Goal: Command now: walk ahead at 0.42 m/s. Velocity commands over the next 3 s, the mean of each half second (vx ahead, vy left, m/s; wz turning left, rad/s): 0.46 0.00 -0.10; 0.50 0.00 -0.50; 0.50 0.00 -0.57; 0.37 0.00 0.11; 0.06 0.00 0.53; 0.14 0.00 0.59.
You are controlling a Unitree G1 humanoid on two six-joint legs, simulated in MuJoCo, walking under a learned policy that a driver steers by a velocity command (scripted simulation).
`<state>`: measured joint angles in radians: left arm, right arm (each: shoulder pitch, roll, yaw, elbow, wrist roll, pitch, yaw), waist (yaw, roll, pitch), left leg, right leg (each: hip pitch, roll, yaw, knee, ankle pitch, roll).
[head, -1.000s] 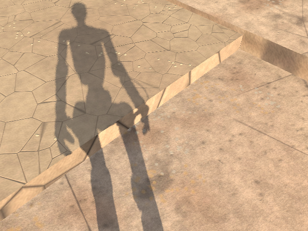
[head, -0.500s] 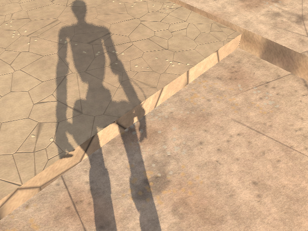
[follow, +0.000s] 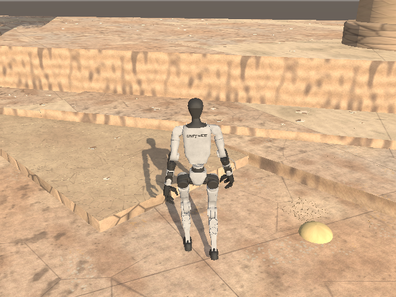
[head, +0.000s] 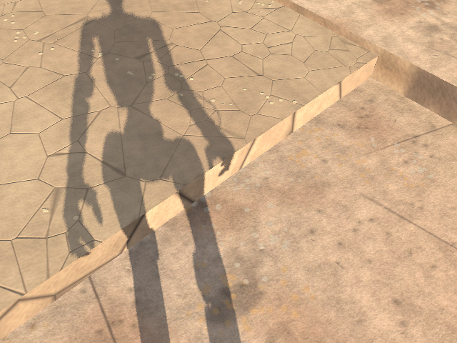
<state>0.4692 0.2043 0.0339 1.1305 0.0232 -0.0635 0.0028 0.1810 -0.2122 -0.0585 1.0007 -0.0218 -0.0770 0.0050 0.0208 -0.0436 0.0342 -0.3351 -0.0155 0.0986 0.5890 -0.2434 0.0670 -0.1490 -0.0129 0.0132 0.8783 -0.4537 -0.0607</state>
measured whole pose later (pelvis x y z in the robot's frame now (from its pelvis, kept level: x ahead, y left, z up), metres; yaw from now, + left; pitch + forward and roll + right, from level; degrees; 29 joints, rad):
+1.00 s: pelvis +0.58 -0.02 -0.01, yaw -20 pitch +2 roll +0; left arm 0.45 0.26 0.08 0.95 0.01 -0.06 0.00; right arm -0.03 -0.23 -0.02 0.75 -0.04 -0.09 0.00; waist 0.10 0.00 0.04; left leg -0.47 0.00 0.00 0.51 -0.08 0.02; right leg -0.02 0.13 0.21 0.55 -0.46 -0.09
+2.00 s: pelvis +0.99 -0.30 +0.00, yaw -31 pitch +0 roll -1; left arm 0.32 0.22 0.03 0.91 0.01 -0.06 0.04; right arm 0.19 -0.21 -0.04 0.84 -0.04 -0.02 0.03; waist 0.02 0.02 0.07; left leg -0.47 -0.01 0.10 0.60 -0.11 0.08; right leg 0.01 0.06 -0.21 0.41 -0.41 -0.08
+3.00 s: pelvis +1.05 -0.38 +0.02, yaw +5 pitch +1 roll +0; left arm 0.33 0.28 0.07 0.81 0.04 -0.04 0.01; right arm 0.14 -0.29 -0.07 0.77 -0.03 0.05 0.08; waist 0.05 0.00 0.03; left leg -0.33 0.01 0.04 0.69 -0.40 0.03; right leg -0.08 -0.05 -0.20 0.34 -0.27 -0.01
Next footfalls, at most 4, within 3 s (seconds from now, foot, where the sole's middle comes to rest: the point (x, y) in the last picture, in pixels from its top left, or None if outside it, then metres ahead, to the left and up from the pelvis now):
0.44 right None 0.42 -0.08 -0.76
0.98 left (222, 256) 0.76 0.03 -0.76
1.50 right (319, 228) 0.89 -0.29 -0.76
2.02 left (317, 169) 1.16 -0.32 -0.76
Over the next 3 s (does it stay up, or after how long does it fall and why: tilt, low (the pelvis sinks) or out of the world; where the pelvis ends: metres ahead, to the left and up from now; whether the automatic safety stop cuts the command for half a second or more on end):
stays up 1.05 -0.38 0.02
